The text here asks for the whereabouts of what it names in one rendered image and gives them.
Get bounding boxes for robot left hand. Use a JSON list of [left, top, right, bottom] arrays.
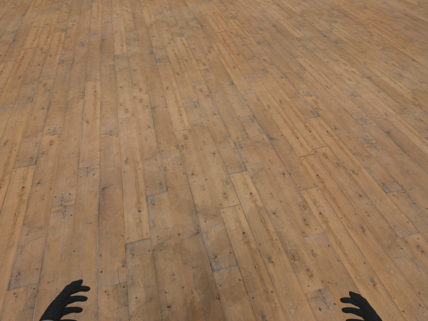
[[39, 280, 90, 321]]

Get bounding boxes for robot right hand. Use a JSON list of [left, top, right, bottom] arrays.
[[340, 292, 382, 321]]

